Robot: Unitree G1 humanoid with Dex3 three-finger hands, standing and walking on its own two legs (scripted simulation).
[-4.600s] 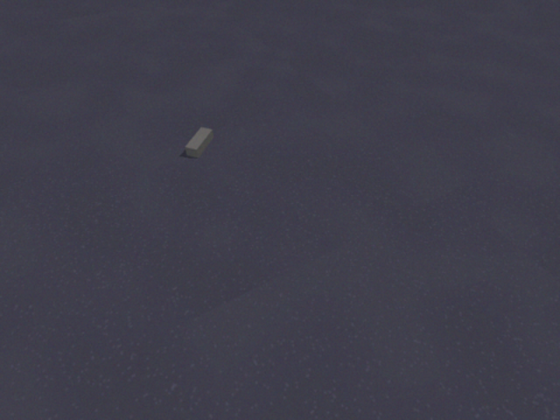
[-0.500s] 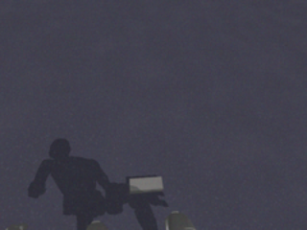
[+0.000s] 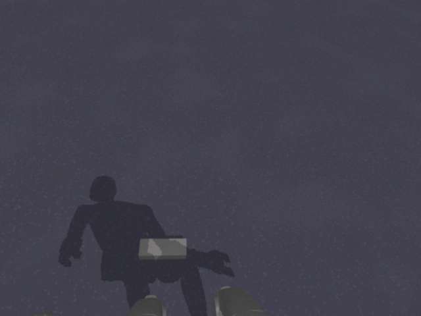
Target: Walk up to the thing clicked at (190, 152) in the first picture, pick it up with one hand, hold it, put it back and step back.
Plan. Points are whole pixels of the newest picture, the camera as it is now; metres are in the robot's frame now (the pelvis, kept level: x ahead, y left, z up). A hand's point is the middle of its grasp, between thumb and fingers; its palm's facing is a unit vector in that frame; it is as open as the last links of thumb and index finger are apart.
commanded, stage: walk up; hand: left
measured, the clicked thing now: (163, 248) +0.45 +0.12 -0.71
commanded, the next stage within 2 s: none
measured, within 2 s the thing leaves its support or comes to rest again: neither
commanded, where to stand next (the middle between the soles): +0.08 -0.12 m, yaw +2 degrees
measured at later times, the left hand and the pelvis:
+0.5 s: hand out of the picture +0.04 +0.08 -0.15, palm faces -0.01 -0.93 -0.37, open 7.3 cm; pelvis -0.01 -0.18 +0.00, yaw +0 degrees
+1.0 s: hand out of the picture +0.06 +0.14 -0.14, palm faces +0.03 -0.91 -0.42, open 7.3 cm; pelvis -0.02 -0.15 +0.01, yaw +4 degrees
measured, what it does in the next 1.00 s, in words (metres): steps to the right: right foot, then left foot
